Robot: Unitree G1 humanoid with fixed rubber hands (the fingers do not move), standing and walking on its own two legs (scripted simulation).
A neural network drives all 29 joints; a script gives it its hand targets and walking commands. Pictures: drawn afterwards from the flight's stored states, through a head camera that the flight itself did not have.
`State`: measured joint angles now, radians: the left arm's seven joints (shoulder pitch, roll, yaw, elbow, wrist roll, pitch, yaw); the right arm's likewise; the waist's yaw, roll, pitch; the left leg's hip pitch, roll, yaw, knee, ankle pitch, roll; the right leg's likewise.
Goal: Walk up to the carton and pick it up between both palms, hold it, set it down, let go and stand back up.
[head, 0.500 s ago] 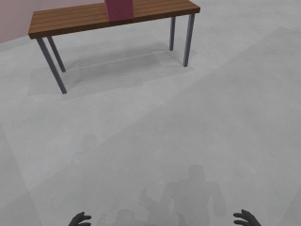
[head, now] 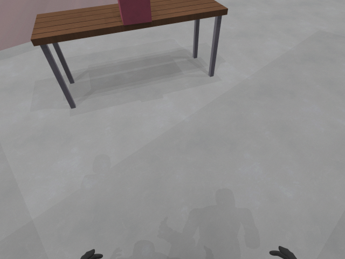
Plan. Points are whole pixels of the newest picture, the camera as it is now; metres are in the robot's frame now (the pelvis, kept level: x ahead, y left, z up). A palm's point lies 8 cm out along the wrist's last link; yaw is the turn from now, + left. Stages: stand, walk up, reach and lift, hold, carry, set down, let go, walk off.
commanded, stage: walk up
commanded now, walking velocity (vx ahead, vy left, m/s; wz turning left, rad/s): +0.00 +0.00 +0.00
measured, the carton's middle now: (133, 0) +1.77 +0.32 +0.01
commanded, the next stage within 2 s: none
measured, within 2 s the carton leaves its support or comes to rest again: neither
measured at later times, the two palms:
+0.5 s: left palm out of the picture +0.12 +0.35 -0.12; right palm (277, 258) +0.17 -0.21 -0.09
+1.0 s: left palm (68, 195) +0.33 +0.33 -0.09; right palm (234, 148) +0.49 -0.18 -0.10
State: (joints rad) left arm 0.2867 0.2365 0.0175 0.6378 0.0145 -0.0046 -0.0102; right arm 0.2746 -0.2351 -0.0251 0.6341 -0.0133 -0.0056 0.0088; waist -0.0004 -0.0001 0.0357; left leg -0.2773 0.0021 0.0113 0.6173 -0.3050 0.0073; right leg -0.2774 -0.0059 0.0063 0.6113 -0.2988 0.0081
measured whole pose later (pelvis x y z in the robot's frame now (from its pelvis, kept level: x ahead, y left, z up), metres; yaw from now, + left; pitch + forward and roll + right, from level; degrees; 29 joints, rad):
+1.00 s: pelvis +0.33 +0.05 +0.00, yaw +18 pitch -3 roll -2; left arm 0.31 0.28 0.03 0.70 0.05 -0.07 0.00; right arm 0.35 -0.29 -0.07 0.63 -0.04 -0.01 0.05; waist 0.02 0.05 0.07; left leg -0.55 0.07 -0.01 1.10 -0.37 -0.01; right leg -0.25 -0.07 -0.23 0.58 -0.28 -0.05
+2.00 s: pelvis +0.79 +0.16 -0.01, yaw +24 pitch -2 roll -1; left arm 0.45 0.32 0.03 0.73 0.03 -0.02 -0.03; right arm 0.30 -0.26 -0.06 0.55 -0.04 -0.05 0.03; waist 0.07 0.00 0.05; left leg -0.42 0.03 0.06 0.64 -0.26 0.04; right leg -0.20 -0.08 -0.17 0.67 -0.43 -0.02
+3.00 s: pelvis +1.18 +0.17 -0.01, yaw +19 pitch -3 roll +1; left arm 0.33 0.29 0.05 0.62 0.04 0.01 -0.07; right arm 0.38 -0.29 -0.04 0.67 -0.05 -0.05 -0.02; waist -0.04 -0.06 0.09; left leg -0.25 0.10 0.11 0.67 -0.37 0.01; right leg -0.50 -0.10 -0.03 0.84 -0.35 0.00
